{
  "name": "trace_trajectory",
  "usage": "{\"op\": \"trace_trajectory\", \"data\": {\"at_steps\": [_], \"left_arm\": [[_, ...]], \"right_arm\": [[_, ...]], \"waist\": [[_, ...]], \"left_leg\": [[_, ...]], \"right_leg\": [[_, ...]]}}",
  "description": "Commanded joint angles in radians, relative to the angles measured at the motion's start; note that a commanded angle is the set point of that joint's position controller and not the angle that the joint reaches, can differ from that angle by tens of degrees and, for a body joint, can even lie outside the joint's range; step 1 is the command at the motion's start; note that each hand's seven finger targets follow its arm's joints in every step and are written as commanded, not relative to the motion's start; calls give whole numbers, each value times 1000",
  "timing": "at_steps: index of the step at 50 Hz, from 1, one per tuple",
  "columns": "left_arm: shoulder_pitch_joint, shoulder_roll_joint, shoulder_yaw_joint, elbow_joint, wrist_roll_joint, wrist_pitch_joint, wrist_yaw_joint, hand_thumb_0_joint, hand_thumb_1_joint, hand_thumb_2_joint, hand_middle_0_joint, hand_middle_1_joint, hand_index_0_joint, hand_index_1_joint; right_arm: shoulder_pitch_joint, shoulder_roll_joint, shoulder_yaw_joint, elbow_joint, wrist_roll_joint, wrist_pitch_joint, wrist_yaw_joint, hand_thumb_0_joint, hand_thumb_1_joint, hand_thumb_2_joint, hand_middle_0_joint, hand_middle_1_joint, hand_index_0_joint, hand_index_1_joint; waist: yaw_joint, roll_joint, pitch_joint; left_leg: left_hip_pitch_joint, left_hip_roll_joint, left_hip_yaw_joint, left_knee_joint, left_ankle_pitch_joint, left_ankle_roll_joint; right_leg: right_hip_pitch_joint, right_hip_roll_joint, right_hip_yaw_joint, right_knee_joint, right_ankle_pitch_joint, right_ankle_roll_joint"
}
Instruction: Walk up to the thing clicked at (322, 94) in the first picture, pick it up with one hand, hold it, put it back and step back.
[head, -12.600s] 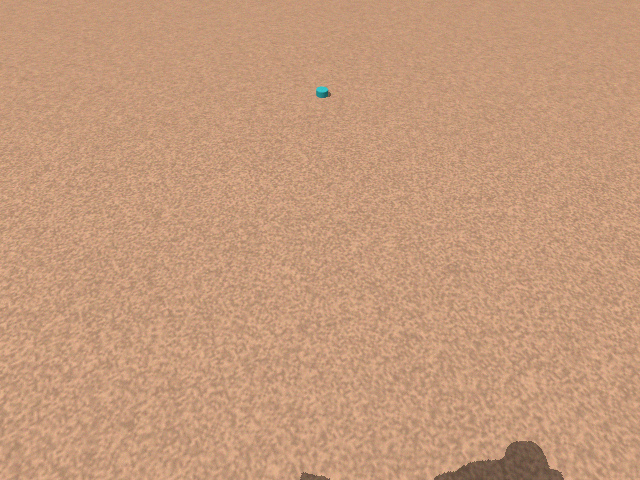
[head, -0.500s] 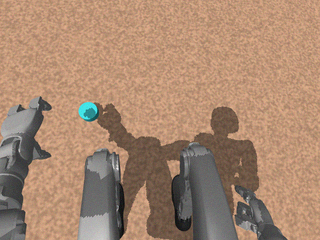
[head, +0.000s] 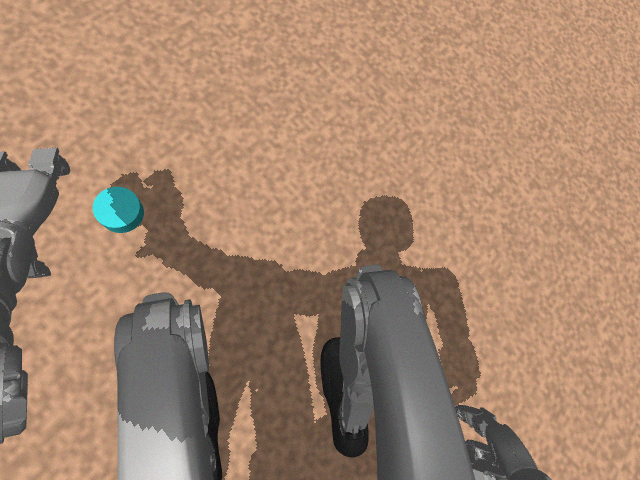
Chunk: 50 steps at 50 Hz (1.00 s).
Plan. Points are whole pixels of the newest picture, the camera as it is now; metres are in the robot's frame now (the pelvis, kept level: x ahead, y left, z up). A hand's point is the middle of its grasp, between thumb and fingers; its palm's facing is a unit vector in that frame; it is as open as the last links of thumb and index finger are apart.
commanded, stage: rise first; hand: left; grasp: from above
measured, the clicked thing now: (119, 210) +0.51 +0.25 -0.34
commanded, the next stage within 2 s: none
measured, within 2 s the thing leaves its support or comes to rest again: neither
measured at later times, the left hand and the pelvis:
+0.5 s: hand (54, 214) +0.46 +0.30 -0.20, palm faces -0.45 -0.06 -0.89, open 14.0 cm; pelvis +0.01 +0.00 -0.03, yaw -1 degrees
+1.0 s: hand (57, 211) +0.47 +0.30 -0.21, palm faces -0.44 -0.06 -0.90, open 14.1 cm; pelvis +0.01 +0.00 -0.04, yaw -2 degrees
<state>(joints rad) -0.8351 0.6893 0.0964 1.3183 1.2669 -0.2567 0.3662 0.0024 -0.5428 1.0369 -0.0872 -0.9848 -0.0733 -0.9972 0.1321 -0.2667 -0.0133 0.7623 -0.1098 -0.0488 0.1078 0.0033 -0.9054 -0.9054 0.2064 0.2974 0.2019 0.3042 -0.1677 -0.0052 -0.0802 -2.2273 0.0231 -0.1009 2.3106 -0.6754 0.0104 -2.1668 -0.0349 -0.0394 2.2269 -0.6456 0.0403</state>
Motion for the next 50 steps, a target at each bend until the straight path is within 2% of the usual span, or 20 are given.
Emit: {"op": "trace_trajectory", "data": {"at_steps": [1,8,13,14,15,17,19,21,24,26,33,34,35,36,42,43,44,45,48,50], "left_arm": [[-317,267,34,-80,0,4,51,0,-548,1017,-66,-1003,-66,-1003],[-375,300,47,-37,2,1,67,0,-540,1002,-66,-1028,-75,-1020],[-371,323,57,-33,2,3,69,0,-532,992,-63,-1042,-78,-1026],[-375,320,61,-28,4,3,71,0,-539,998,-65,-1029,-75,-1019],[-382,339,72,-35,5,2,72,0,-528,990,-62,-1032,-77,-1017],[-340,322,73,-15,0,5,72,0,-527,981,-61,-1047,-81,-1026],[-360,333,72,-28,3,3,70,0,-536,994,-63,-1038,-76,-1025],[-353,349,82,-33,-1,3,73,0,-526,981,-61,-1048,-81,-1027],[-341,346,86,-26,-1,4,76,0,-535,992,-61,-1038,-75,-1024],[-349,339,77,-34,0,1,76,0,-547,1002,-64,-1038,-73,-1028],[-353,365,88,-22,-4,-7,84,0,-554,1009,-66,-1026,-70,-1022],[-356,355,80,-21,-2,-7,84,0,-544,1000,-63,-1033,-73,-1023],[-359,360,78,-24,4,-8,84,0,-555,1012,-66,-1026,-69,-1023],[-359,370,92,-18,1,-7,88,0,-551,1007,-66,-1026,-70,-1022],[-376,371,79,-4,5,-7,95,0,-556,1011,-68,-1021,-69,-1020],[-371,375,85,3,9,-7,98,0,-601,1078,-99,-989,-57,-1032],[-384,374,78,3,12,-6,98,0,-556,1027,-79,-1014,-68,-1024],[-394,387,85,-4,11,-7,101,0,-554,1021,-80,-1020,-73,-1027],[-391,366,69,25,16,1,102,0,-553,1023,-78,-1018,-70,-1026],[-400,381,72,25,16,3,103,0,-553,1022,-81,-1019,-72,-1028]], "right_arm": [[181,-231,-66,-15,-9,-10,-3,0,-901,-904,200,300,200,300],[191,-234,-51,-13,-27,-15,4,0,-903,-904,200,300,200,300],[199,-237,-44,-9,-35,-14,8,0,-904,-904,200,300,200,300],[208,-242,-42,-9,-38,-13,9,0,-903,-904,200,300,200,300],[211,-246,-43,-9,-37,-12,9,0,-901,-904,200,300,200,300],[211,-243,-41,-9,-41,-11,12,0,-904,-905,200,300,200,300],[217,-249,-37,-10,-44,-9,14,0,-903,-904,200,300,200,300],[212,-251,-38,-11,-41,-8,15,0,-903,-904,200,300,200,300],[217,-255,-30,-14,-46,-4,18,0,-902,-903,200,300,200,300],[228,-257,-29,-11,-51,-4,22,0,-903,-904,200,300,200,300],[218,-262,-20,-14,-50,-4,25,0,-903,-904,200,300,200,300],[232,-264,-21,-11,-56,-6,26,0,-902,-903,200,300,200,300],[230,-262,-15,-11,-60,-4,28,0,-903,-904,200,300,200,300],[228,-265,-16,-7,-58,-2,27,0,-902,-903,200,300,200,300],[217,-269,-6,-11,-60,-4,29,0,-903,-904,200,300,200,300],[216,-273,-8,-12,-62,-4,28,0,-905,-902,200,300,200,300],[214,-273,-6,-14,-64,-3,29,0,-901,-902,200,300,200,300],[215,-274,-6,-12,-60,-4,28,0,-902,-903,200,300,200,300],[219,-279,-1,-12,-62,-9,33,0,-902,-902,200,300,200,300],[213,-282,1,-15,-59,-9,32,0,-903,-903,200,300,200,300]], "waist": [[-13,236,-631],[-35,225,-636],[-29,243,-659],[-46,244,-661],[-40,244,-667],[-32,257,-650],[-46,260,-655],[-37,270,-652],[-45,272,-647],[-57,274,-649],[-54,272,-639],[-66,268,-647],[-65,262,-652],[-64,253,-650],[-70,287,-618],[-69,294,-617],[-79,292,-624],[-73,295,-618],[-92,319,-586],[-88,311,-589]], "left_leg": [[511,-31,57,-257,118,15],[448,-34,71,-211,102,23],[457,-32,73,-189,136,22],[450,-32,73,-178,153,23],[453,-31,69,-177,163,21],[460,-32,68,-180,165,19],[454,-31,70,-165,180,20],[457,-30,67,-166,178,19],[452,-31,64,-161,184,17],[450,-30,63,-153,196,18],[431,-29,62,-139,182,19],[432,-28,65,-126,200,20],[418,-30,66,-126,200,21],[412,-30,66,-120,197,23],[413,-30,55,-135,168,16],[419,-28,58,-128,168,17],[414,-29,55,-128,161,18],[411,-29,53,-133,157,17],[438,-26,39,-140,172,12],[427,-25,42,-133,165,14]], "right_leg": [[234,39,-89,-196,113,-73],[246,46,-90,-183,108,-70],[258,49,-93,-164,142,-71],[263,49,-96,-158,161,-67],[257,49,-98,-149,168,-69],[244,47,-99,-142,165,-70],[257,50,-101,-143,186,-68],[247,49,-101,-133,181,-71],[245,50,-104,-128,187,-70],[254,51,-107,-124,201,-69],[253,55,-107,-121,190,-69],[271,54,-107,-122,215,-66],[286,57,-106,-123,217,-66],[281,57,-105,-121,215,-64],[233,61,-117,-111,179,-72],[232,59,-117,-112,182,-69],[227,62,-119,-110,175,-70],[223,59,-120,-108,171,-71],[190,55,-129,-93,181,-67],[194,57,-128,-97,180,-70]]}}
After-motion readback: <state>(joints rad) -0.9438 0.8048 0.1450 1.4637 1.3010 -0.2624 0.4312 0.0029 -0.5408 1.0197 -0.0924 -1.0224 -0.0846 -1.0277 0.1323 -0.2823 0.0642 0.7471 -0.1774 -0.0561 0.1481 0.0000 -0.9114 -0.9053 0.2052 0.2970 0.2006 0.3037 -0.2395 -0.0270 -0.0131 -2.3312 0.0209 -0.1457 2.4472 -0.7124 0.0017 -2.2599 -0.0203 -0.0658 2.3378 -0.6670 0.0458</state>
